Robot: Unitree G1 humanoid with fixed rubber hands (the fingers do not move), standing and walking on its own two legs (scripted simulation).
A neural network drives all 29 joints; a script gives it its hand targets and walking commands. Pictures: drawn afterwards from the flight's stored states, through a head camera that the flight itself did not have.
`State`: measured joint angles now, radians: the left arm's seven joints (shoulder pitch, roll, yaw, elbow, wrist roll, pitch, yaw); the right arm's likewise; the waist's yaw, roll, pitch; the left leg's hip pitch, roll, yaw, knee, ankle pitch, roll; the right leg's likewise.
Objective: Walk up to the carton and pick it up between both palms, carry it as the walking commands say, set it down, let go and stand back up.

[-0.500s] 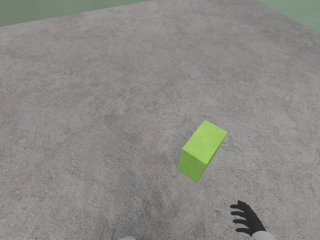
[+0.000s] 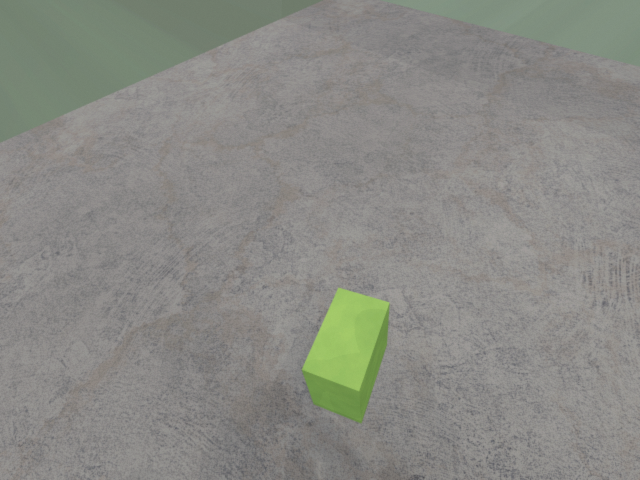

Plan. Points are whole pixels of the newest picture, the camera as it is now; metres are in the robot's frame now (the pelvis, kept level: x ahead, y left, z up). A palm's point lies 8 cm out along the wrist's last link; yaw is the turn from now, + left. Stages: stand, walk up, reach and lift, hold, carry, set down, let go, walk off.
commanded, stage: walk up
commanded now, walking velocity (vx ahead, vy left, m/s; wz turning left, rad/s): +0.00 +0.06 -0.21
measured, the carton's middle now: (349, 355) +0.56 -0.03 -0.63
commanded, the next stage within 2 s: none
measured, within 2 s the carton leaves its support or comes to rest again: neither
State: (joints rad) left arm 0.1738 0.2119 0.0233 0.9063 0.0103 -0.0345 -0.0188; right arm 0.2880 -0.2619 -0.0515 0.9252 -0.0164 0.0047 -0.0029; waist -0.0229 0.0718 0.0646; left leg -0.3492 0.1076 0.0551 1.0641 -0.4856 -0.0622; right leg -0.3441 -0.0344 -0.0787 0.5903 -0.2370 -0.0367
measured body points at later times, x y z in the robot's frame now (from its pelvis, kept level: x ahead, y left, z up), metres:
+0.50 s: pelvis +0.01 +0.00 +0.01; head +0.04 +0.03 +0.46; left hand +0.07 +0.25 -0.15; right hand +0.08 -0.27 -0.11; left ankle +0.03 +0.11 -0.73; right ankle -0.01 -0.13 -0.66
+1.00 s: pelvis -0.02 -0.04 +0.02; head -0.01 -0.08 +0.46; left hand +0.04 +0.22 -0.11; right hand +0.02 -0.32 -0.14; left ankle -0.04 +0.11 -0.65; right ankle -0.03 -0.17 -0.73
